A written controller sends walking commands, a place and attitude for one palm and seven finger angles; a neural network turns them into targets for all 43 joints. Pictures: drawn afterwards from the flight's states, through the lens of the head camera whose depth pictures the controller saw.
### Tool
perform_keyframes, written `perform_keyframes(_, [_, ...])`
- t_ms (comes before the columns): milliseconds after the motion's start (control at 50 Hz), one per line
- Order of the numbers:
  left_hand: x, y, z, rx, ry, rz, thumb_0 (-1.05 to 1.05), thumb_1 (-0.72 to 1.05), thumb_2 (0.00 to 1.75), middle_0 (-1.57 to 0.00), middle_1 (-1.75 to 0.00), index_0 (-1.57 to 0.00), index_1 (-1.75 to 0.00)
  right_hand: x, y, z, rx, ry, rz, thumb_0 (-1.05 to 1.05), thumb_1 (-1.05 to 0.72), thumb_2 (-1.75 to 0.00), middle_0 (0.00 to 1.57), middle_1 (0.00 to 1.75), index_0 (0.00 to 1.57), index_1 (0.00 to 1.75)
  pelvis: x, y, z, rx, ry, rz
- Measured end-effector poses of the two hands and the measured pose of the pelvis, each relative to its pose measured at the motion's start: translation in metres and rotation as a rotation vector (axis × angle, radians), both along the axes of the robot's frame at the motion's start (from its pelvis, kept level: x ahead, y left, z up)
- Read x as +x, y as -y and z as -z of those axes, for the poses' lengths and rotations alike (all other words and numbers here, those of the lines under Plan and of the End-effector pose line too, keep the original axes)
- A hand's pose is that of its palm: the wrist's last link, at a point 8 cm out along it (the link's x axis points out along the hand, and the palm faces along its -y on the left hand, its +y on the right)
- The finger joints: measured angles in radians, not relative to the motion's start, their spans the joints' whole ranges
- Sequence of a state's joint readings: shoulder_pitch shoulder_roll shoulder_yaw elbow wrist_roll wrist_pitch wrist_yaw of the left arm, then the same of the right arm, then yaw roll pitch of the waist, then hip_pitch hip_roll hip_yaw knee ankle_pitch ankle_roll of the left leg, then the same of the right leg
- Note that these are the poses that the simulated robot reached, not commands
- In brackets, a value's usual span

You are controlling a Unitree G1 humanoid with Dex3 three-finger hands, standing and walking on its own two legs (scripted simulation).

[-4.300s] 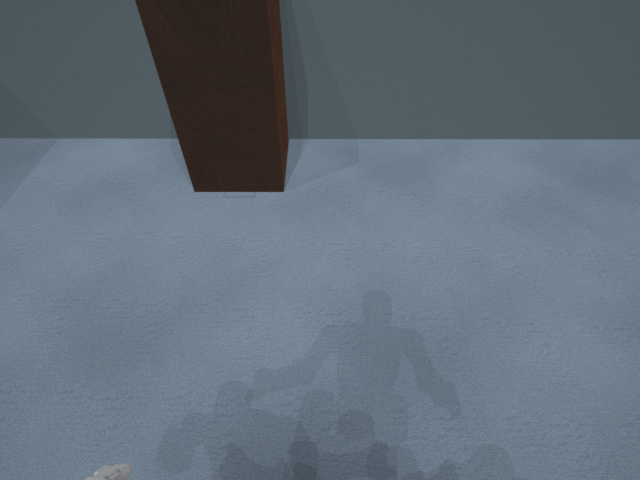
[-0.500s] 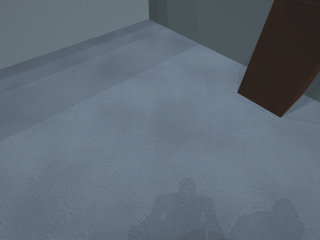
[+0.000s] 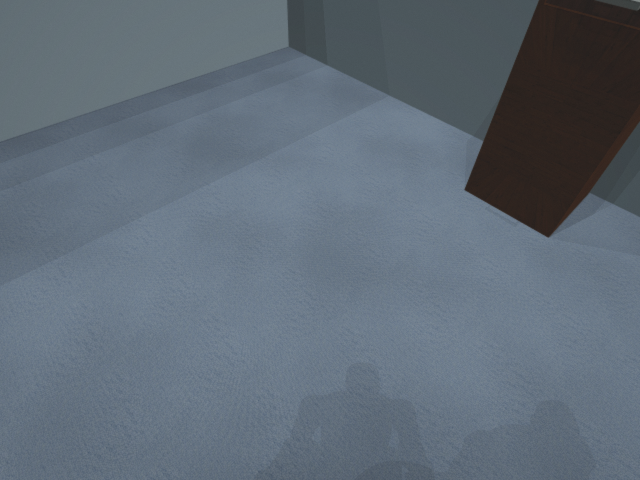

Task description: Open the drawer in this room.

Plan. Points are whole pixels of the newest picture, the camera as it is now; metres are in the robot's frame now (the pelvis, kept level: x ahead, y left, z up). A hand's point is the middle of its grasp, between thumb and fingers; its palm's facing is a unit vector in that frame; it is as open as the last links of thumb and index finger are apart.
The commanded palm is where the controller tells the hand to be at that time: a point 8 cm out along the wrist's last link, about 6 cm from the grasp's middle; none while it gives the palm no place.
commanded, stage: turn or walk to find it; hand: left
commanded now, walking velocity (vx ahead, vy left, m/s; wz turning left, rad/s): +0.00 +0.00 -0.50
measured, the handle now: out of the picture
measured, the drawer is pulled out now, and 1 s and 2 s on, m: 0.00 0.00 0.00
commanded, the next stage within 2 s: stand and wait in 0.72 s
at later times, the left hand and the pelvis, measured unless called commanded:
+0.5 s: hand out of the picture +0.07 +0.16 -0.18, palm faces +0.06 -0.98 -0.19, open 7.3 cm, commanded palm none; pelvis +0.00 -0.02 -0.01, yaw +2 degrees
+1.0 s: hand out of the picture +0.03 +0.20 -0.17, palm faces +0.18 -0.95 -0.26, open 7.4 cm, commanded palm none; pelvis +0.00 -0.01 +0.00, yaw +9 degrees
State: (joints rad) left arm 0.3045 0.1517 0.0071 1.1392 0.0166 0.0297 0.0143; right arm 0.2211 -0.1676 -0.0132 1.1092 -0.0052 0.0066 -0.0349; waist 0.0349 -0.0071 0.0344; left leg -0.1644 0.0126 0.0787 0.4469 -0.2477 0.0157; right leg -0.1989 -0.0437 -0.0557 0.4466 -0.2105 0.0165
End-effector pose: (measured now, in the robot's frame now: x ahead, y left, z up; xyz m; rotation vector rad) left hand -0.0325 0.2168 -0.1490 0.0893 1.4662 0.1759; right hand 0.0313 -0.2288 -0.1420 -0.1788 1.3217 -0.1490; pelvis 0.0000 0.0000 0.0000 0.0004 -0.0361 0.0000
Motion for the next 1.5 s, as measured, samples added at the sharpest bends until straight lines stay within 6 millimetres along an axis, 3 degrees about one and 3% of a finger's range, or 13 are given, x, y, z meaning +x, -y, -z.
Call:
perform_keyframes(120, [0.025, -0.008, 0.001, 0.027, 0.022, 0.058, 0.01, 0.91, 0.9, -0.2, -0.3, -0.2, -0.3, -0.029, 0.005, 0.009, 0.012, -0.041, 0.08, 0.01, -0.92, -0.9, 0.2, 0.3, 0.2, 0.3, -0.005, 0.006, 0.006, 0.015, -0.012, 0.051])
perform_keyframes(220, [0.052, -0.007, -0.004, 0.083, 0.077, 0.104, 0.01, 0.91, 0.9, -0.2, -0.3, -0.2, -0.3, -0.041, 0.02, 0.022, 0.027, -0.06, 0.116, 0.01, -0.91, -0.9, 0.2, 0.3, 0.2, 0.3, -0.005, 0.018, 0.013, 0.016, -0.013, 0.065])
perform_keyframes(360, [0.078, 0.007, -0.006, 0.068, 0.166, 0.103, 0.01, 0.91, 0.9, -0.2, -0.3, -0.2, -0.3, -0.035, 0.03, 0.016, 0.019, -0.068, 0.083, 0.01, -0.91, -0.9, 0.2, 0.29, 0.2, 0.3, 0.003, 0.024, 0.009, -0.009, -0.024, 0.019])
perform_keyframes(520, [0.09, 0.009, -0.002, 0.037, 0.218, 0.036, 0.0, 0.92, 0.9, -0.2, -0.3, -0.2, -0.3, -0.019, 0.02, 0.007, 0.02, -0.074, 0.013, 0.01, -0.91, -0.9, 0.2, 0.29, 0.2, 0.3, 0.004, 0.023, 0.006, -0.001, -0.027, -0.034])
perform_keyframes(760, [0.047, -0.027, 0.012, 0.061, 0.151, -0.057, 0.01, 0.91, 0.9, -0.2, -0.3, -0.2, -0.3, 0.033, 0.01, 0.004, -0.024, 0.017, -0.091, 0.01, -0.91, -0.9, 0.2, 0.3, 0.2, 0.3, -0.001, 0.003, 0.016, -0.011, -0.034, -0.108])
perform_keyframes(860, [0.042, -0.04, 0.0, 0.091, 0.136, -0.076, 0.01, 0.91, 0.9, -0.2, -0.3, -0.2, -0.3, 0.047, 0.005, -0.006, -0.033, 0.049, -0.133, 0.01, -0.91, -0.9, 0.2, 0.3, 0.2, 0.3, -0.002, 0.001, 0.007, -0.015, -0.043, -0.135])
perform_keyframes(960, [0.046, -0.034, -0.014, 0.109, 0.165, -0.082, 0.01, 0.91, 0.9, -0.2, -0.3, -0.19, -0.3, 0.055, 0.008, -0.006, -0.017, 0.047, -0.157, 0.01, -0.91, -0.9, 0.2, 0.3, 0.2, 0.3, 0.001, 0.008, 0.0, -0.012, -0.048, -0.153])
perform_keyframes(1120, [0.041, -0.003, -0.021, 0.135, 0.207, -0.109, 0.01, 0.91, 0.9, -0.2, -0.3, -0.2, -0.3, 0.064, 0.029, 0.011, 0.03, 0.029, -0.173, 0.01, -0.91, -0.9, 0.2, 0.3, 0.2, 0.3, 0.002, 0.03, 0.005, 0.013, -0.036, -0.206])
perform_keyframes(1300, [-0.003, 0.012, -0.014, 0.096, 0.163, -0.207, 0.01, 0.9, 0.9, -0.2, -0.3, -0.2, -0.3, 0.086, 0.029, 0.002, -0.001, 0.006, -0.263, 0.01, -0.91, -0.9, 0.2, 0.29, 0.2, 0.3, -0.005, 0.029, 0.003, 0.016, -0.026, -0.298])
perform_keyframes(1440, [-0.054, -0.011, 0.014, 0.065, 0.096, -0.316, 0.01, 0.9, 0.9, -0.21, -0.3, -0.2, -0.3, 0.116, -0.009, -0.003, -0.045, 0.076, -0.385, 0.01, -0.91, -0.9, 0.19, 0.29, 0.2, 0.3, -0.015, 0.005, 0.017, -0.013, -0.035, -0.37])
perform_keyframes(1500, [-0.07, -0.025, 0.015, 0.072, 0.059, -0.343, 0.01, 0.9, 0.9, -0.2, -0.3, -0.2, -0.3, 0.122, -0.027, -0.011, -0.048, 0.115, -0.418, 0.01, -0.91, -0.9, 0.2, 0.29, 0.2, 0.3, -0.021, -0.002, 0.015, -0.015, -0.031, -0.377])
